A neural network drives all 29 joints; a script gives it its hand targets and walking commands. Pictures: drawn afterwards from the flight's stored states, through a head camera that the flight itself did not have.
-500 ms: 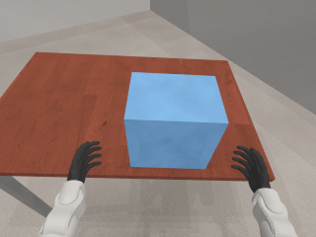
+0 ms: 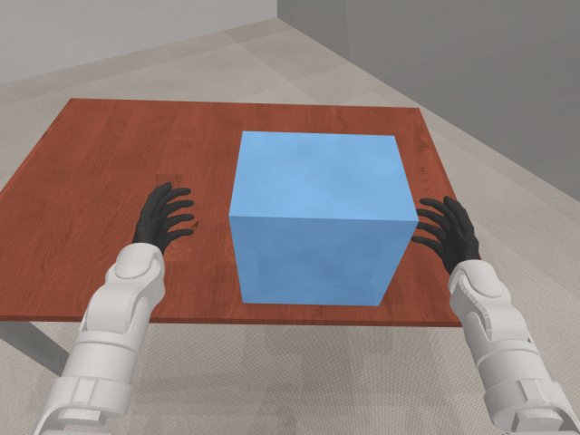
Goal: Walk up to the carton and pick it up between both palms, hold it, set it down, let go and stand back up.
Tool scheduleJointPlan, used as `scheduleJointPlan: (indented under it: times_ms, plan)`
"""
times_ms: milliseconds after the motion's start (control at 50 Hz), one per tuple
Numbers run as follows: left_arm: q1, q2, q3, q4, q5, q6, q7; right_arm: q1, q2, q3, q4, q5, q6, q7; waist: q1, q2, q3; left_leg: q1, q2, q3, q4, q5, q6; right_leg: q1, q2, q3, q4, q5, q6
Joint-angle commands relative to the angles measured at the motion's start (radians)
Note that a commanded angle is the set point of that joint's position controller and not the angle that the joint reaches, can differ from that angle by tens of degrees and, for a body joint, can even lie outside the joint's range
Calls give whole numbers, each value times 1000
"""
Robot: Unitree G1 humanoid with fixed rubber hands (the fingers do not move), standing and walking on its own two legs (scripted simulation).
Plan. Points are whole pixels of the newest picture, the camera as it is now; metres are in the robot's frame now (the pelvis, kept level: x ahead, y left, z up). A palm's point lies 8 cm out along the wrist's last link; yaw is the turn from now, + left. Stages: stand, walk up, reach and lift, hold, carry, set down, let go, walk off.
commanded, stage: reach and lift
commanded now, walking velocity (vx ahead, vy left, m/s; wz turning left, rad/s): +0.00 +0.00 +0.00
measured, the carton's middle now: (314, 223) +0.45 -0.03 +0.01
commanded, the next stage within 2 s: none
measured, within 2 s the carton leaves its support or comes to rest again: neither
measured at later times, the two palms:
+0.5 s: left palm (144, 190) +0.41 +0.21 +0.13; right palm (459, 202) +0.41 -0.23 +0.11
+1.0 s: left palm (162, 202) +0.43 +0.20 +0.08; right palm (453, 199) +0.43 -0.24 +0.09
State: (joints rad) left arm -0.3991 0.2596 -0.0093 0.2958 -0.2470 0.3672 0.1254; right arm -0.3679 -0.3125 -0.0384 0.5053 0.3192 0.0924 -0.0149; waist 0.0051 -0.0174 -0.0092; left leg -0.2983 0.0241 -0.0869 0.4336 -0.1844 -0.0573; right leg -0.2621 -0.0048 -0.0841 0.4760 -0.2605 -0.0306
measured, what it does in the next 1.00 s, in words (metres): stands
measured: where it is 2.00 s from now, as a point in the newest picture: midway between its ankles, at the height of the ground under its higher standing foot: outside the picture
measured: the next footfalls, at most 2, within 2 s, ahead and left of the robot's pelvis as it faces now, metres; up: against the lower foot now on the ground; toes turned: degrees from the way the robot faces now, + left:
none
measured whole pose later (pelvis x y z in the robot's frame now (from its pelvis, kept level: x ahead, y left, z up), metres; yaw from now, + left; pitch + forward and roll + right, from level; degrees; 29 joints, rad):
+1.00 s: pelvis +0.01 +0.00 +0.00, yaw +0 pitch +10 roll +0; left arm -0.77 0.25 0.03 0.93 -0.25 0.06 0.09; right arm -0.81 -0.37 -0.03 1.04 0.35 -0.01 0.00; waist 0.00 0.00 -0.09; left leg -0.42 0.02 -0.09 0.42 -0.17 -0.06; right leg -0.38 0.00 -0.08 0.46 -0.25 -0.03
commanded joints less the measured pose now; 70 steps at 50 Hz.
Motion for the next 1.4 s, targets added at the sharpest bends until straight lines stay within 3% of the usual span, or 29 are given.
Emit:
scheduleJointPlan:
  times_ms: [0,120,220,260,380,440,480,600,640,660,680,780,800,820,920,960,1020,1100,1160,1260,1380]
  plan:
    - [-438,155,147,-182,19,-21,-25,-514,-324,-98,-111,14,-29,-18,-31,-15,-487,150,-37,139,-66,260,26,138,52,88,-101,447,72]
    - [-492,177,151,-202,17,-9,-34,-579,-347,-91,-89,33,-16,-21,-38,14,-538,175,-39,131,-44,359,13,174,55,80,-90,562,75]
    - [-591,210,158,-168,0,5,-40,-691,-368,-71,-75,57,4,-20,-29,-7,-557,141,-41,132,-39,355,16,185,51,86,-83,597,82]
    - [-617,223,165,-116,-4,1,-40,-722,-363,-71,-44,51,12,-19,-27,-22,-549,100,-44,133,-50,301,24,190,45,88,-83,574,87]
    - [-796,241,121,6,-43,-2,-20,-876,-368,-73,73,56,40,8,-21,12,-562,114,-28,123,-43,227,15,70,52,66,-110,388,67]
    - [-823,243,107,44,-48,-4,-15,-907,-383,-73,95,60,39,10,-23,13,-614,118,-27,115,-22,273,10,81,56,58,-100,454,67]
    - [-827,243,115,102,-44,-8,-16,-920,-379,-65,120,50,36,6,-25,-15,-615,91,-27,114,-18,282,13,100,51,60,-91,502,69]
    - [-897,245,100,144,-30,-29,-18,-996,-383,-50,172,63,18,2,-21,-3,-710,128,-25,106,10,383,-2,103,58,47,-77,615,75]
    - [-899,232,93,193,-24,-39,-22,-1000,-374,-50,208,44,14,-1,-30,-4,-700,112,-25,107,12,377,-3,103,59,47,-78,616,75]
    - [-880,222,94,223,-16,-45,-28,-990,-351,-27,222,52,12,-3,-18,-11,-684,101,-27,108,14,374,0,119,54,52,-78,626,75]
    - [-884,219,92,222,-13,-52,-33,-989,-362,-43,239,39,7,-3,-29,-7,-687,109,-23,107,10,379,-2,106,54,48,-80,623,76]
    - [-835,171,72,341,13,-153,-53,-949,-295,-7,358,22,-53,-5,-27,-3,-675,71,-25,111,22,385,-4,106,49,50,-64,640,74]
    - [-826,164,70,364,11,-182,-57,-957,-284,17,347,28,-69,-2,-12,-11,-677,61,-24,106,24,387,0,100,48,51,-62,642,77]
    - [-836,156,66,390,18,-215,-57,-947,-275,21,384,24,-88,-1,-22,-9,-670,51,-25,110,29,380,-4,100,45,52,-55,645,76]
    - [-852,131,53,447,9,-412,-51,-975,-255,52,393,30,-221,19,-3,-4,-813,26,-27,109,73,430,-10,67,45,51,-14,686,74]
    - [-848,121,40,572,16,-480,-56,-952,-223,82,499,24,-250,29,-2,-16,-794,-18,-27,110,79,370,-1,34,39,52,-7,636,76]
    - [-877,118,40,656,18,-566,-49,-980,-225,112,552,34,-296,36,12,-34,-805,-65,-22,116,83,316,4,-11,34,52,4,564,81]
    - [-926,123,8,737,3,-650,-37,-983,-238,123,635,60,-352,41,5,-1,-817,-52,-12,109,119,308,-9,-127,45,46,13,467,70]
    - [-934,113,-23,748,-23,-703,-29,-996,-244,140,621,91,-397,52,21,25,-897,-31,-5,106,171,368,-27,-204,57,33,38,455,68]
    - [-919,58,-66,727,-39,-734,-16,-991,-275,127,628,106,-435,79,10,60,-992,64,12,91,215,471,-55,-338,84,3,35,411,53]
    - [-864,36,-45,646,-25,-730,-3,-972,-297,104,579,99,-456,101,27,42,-1074,115,18,90,225,558,-59,-363,101,-3,25,445,46]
